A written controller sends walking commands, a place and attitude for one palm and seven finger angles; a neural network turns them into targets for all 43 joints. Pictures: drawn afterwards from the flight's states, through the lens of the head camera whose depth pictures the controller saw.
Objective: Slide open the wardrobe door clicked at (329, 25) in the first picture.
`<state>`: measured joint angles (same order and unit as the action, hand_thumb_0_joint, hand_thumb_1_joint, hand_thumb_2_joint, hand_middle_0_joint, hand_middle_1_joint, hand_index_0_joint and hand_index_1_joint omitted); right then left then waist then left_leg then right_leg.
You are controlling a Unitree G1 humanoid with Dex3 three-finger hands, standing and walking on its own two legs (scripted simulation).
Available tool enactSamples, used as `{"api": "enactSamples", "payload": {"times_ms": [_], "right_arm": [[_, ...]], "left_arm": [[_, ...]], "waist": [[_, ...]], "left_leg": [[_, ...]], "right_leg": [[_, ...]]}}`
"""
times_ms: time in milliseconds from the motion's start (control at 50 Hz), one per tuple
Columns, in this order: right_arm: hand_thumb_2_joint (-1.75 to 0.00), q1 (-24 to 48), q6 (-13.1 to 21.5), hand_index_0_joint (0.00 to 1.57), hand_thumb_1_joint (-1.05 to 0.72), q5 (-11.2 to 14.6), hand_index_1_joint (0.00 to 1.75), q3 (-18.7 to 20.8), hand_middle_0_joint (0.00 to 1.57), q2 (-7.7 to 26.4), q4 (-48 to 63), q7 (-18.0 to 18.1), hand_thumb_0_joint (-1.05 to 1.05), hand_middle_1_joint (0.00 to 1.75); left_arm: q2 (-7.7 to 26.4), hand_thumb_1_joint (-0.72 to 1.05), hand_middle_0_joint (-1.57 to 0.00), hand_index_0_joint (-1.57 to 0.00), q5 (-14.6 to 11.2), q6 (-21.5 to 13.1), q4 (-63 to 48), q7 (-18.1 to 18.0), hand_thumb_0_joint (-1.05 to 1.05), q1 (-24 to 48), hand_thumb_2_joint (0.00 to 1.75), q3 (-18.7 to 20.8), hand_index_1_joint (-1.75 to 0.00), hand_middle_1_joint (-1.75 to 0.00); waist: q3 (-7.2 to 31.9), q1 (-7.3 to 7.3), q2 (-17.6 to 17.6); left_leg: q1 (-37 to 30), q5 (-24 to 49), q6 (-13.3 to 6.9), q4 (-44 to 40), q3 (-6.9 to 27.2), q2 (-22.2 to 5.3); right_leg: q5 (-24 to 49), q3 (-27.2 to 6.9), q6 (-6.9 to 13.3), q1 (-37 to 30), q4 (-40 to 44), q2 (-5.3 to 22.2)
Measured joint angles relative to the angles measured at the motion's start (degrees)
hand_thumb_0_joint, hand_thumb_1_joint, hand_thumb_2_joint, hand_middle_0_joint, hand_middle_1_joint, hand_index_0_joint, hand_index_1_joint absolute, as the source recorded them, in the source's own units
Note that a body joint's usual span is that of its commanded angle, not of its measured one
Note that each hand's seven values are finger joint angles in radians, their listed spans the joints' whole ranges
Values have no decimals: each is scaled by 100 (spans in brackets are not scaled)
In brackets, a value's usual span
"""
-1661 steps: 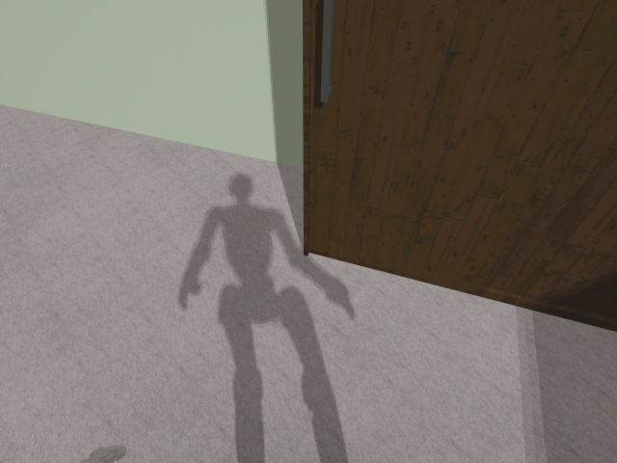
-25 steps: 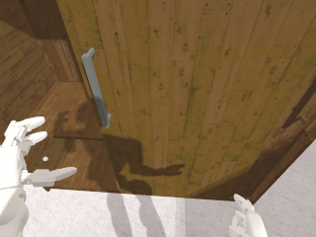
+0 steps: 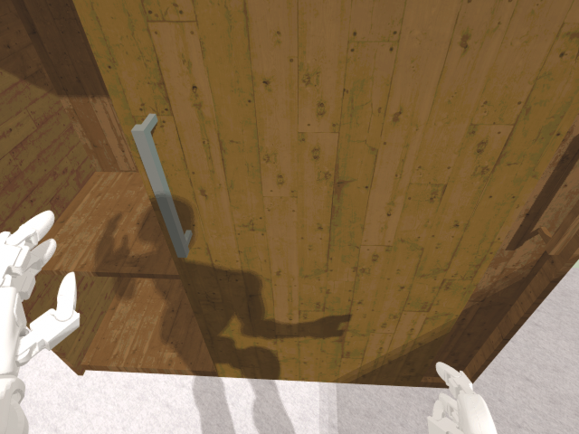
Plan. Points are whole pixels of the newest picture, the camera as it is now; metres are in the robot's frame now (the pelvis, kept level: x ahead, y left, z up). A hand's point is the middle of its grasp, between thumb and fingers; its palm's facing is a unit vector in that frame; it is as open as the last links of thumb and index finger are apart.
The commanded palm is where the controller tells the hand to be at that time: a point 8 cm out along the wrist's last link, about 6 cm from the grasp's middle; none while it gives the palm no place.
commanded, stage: draw the hand back to the body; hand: left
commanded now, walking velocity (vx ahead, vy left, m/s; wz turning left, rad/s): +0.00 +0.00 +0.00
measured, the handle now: (168, 193) +0.44 +0.27 +0.11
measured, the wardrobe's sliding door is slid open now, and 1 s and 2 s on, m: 0.49 0.49 0.49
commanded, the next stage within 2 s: step back with the hand held close in 0.30 s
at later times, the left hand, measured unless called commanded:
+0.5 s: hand (63, 321) +0.17 +0.26 +0.16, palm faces +0.47 -0.80 -0.38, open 7.4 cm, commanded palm +0.12 +0.29 +0.17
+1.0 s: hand out of the picture +0.10 +0.33 +0.16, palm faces +0.47 -0.75 -0.47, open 7.4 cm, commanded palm +0.04 +0.36 +0.17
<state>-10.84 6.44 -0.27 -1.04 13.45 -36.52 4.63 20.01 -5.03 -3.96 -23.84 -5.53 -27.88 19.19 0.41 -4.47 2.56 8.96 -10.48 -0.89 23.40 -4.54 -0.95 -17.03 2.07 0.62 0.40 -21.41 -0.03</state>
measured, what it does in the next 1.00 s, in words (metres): walks backwards: right foot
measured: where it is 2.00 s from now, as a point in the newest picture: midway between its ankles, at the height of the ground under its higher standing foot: outside the picture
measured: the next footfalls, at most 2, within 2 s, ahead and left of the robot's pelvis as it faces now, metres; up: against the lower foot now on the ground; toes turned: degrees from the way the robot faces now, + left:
right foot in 0.98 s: -0.09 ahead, -0.08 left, +0.00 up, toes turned +4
right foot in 1.52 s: -0.21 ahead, -0.04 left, +0.00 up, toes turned -1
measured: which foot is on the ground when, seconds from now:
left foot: down 0.00-1.00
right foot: down 0.00-0.84, up 0.86-0.96, down 0.98-1.00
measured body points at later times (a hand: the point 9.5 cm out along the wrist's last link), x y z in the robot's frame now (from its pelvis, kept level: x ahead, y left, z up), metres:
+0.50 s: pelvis -0.01 -0.01 +0.00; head -0.04 -0.03 +0.45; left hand +0.14 +0.30 +0.18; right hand +0.18 -0.23 -0.08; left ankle +0.03 +0.11 -0.74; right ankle -0.05 -0.11 -0.74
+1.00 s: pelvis -0.09 +0.05 -0.01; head -0.08 +0.07 +0.44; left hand +0.07 +0.37 +0.18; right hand +0.09 -0.18 -0.08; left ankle +0.03 +0.11 -0.74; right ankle -0.12 -0.09 -0.74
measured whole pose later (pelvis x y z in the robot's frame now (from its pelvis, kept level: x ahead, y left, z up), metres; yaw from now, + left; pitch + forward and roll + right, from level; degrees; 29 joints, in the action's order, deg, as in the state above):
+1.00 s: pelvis -0.09 +0.05 -0.01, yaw +3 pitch +1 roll -3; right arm -12.9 3.3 0.7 -0.5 12.4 -31.6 5.0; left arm 24.4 -2.7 -11.7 -27.6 -7.1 -30.3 26.1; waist 0.2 -0.7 0.9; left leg 24.7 -5.2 -5.4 27.6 -3.7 1.3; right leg -18.4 0.0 -0.4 11.6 -30.7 -1.9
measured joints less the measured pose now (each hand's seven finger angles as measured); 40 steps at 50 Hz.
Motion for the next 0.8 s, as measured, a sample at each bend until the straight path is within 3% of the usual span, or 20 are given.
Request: {"api": "enactSamples", "payload": {"times_ms": [160, 460, 560, 680, 800], "right_arm": [[-90, 26, -88, 20, -90, 1, 30, -19, 20, -54, -12, 42, 1, 30], [-89, 12, -99, 20, -90, 9, 30, 3, 20, -39, -86, 73, 1, 30], [-89, 151, -398, 20, -90, 26, 30, 28, 20, 25, 42, 41, 1, 30], [-89, 214, -645, 20, -91, 83, 30, 117, 20, 67, 374, 51, 1, 30], [-90, 100, -693, 20, -91, 99, 30, 124, 20, -11, 572, 86, 1, 30]], "left_arm": [[-58, 86, -21, -21, -36, 34, 168, 7, 1, 67, 88, 2, -33, -33], [-20, 89, -21, -21, -28, -78, 247, 31, 2, 134, 90, 12, -31, -31], [98, 89, -21, -21, 91, -308, 313, -23, 2, 282, 90, 216, -30, -31], [137, 89, -21, -21, 103, -314, -140, -34, 2, -81, 90, 137, -30, -30], [529, 89, -21, -22, 69, -465, -543, -61, 2, -378, 90, 335, -30, -31]], "waist": [[-58, -27, 16], [-93, 0, 62], [-64, 118, 67], [-147, 282, -71], [-174, 395, -225]], "left_leg": [[-28, 76, 53, -63, 60, -42], [-24, 153, 77, -74, 103, -121], [479, 98, 27, 244, 137, -210], [740, 202, -104, 256, -52, -129], [947, 307, -263, 324, -125, -33]], "right_leg": [[36, 54, 59, -29, 33, -54], [161, 84, 90, -85, 160, -141], [258, 102, 35, 304, 95, -219], [300, -64, -105, 729, -153, -100], [373, -117, -221, 991, -331, 10]]}}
